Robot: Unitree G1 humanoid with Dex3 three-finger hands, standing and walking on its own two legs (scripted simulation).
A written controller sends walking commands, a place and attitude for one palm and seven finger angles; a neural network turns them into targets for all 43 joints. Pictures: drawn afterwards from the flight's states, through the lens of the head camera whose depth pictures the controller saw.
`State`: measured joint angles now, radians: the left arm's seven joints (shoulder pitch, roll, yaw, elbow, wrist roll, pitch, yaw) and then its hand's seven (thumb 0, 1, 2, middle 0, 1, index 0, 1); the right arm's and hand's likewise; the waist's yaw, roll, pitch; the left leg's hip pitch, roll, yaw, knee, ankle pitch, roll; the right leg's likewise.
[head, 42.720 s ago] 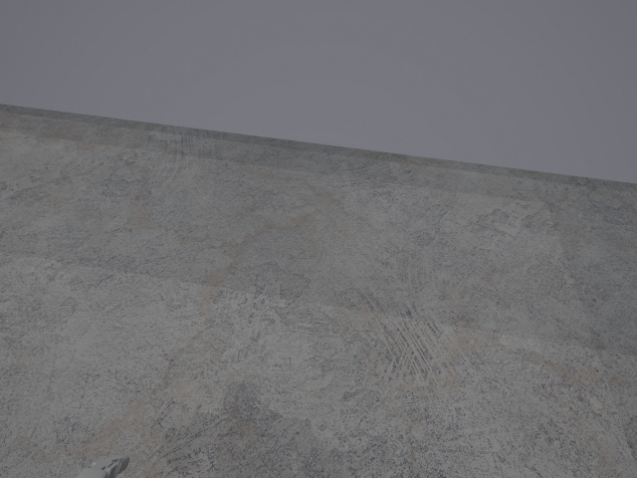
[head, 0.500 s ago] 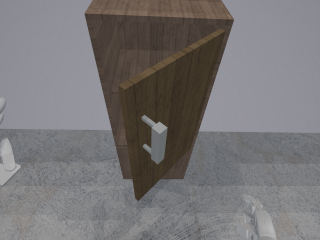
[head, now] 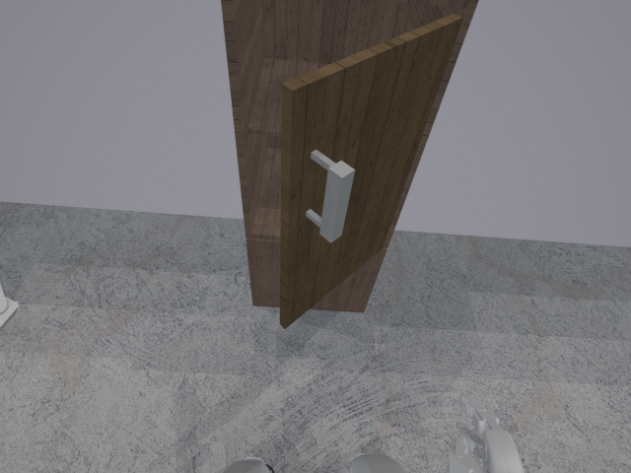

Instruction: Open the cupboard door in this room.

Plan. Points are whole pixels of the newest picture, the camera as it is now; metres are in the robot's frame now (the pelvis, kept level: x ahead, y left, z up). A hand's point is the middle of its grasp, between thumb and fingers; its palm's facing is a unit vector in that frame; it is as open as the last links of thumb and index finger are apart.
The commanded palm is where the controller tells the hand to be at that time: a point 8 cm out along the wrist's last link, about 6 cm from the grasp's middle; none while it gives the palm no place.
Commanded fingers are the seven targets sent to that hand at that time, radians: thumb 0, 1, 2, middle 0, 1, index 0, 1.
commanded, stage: stop stepping back and stand still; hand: left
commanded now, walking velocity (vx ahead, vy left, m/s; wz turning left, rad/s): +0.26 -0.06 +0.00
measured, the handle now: (325, 196) +0.47 +0.02 +0.08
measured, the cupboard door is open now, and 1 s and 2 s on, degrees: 46 46 46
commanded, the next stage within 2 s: let the arm hang, fingers relaxed in 0.78 s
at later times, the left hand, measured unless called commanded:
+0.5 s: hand (33, 392) +0.15 +0.24 +0.16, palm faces +0.42 -0.84 -0.35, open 7.4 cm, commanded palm +0.08 +0.27 +0.19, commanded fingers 0.00 0.90 0.90 -0.20 -0.30 -0.20 -0.30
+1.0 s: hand (107, 469) +0.13 +0.23 -0.01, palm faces +0.08 -0.89 -0.44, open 7.4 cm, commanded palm none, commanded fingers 0.00 0.90 0.90 -0.20 -0.30 -0.20 -0.30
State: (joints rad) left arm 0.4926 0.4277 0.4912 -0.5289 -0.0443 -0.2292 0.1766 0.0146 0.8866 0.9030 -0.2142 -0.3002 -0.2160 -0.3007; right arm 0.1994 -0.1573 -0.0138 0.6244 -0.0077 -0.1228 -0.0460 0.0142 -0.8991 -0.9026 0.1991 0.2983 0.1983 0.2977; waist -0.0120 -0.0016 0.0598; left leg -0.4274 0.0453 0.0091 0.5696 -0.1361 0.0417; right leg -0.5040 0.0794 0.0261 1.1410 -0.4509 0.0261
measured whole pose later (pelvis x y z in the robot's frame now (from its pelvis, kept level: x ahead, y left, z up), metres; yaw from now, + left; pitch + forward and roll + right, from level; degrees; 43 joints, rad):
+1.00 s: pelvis -0.11 -0.01 +0.00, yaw -3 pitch +1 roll +1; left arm 0.26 0.35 0.15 0.21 0.03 -0.04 0.03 0.00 0.90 0.90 -0.20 -0.30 -0.20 -0.30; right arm 0.12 -0.27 -0.01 0.80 -0.02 -0.09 0.00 0.01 -0.90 -0.90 0.20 0.30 0.20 0.30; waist 0.00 0.02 0.00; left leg -0.33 -0.04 0.01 0.55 -0.24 0.03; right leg -0.29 -0.01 -0.01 0.60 -0.33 -0.02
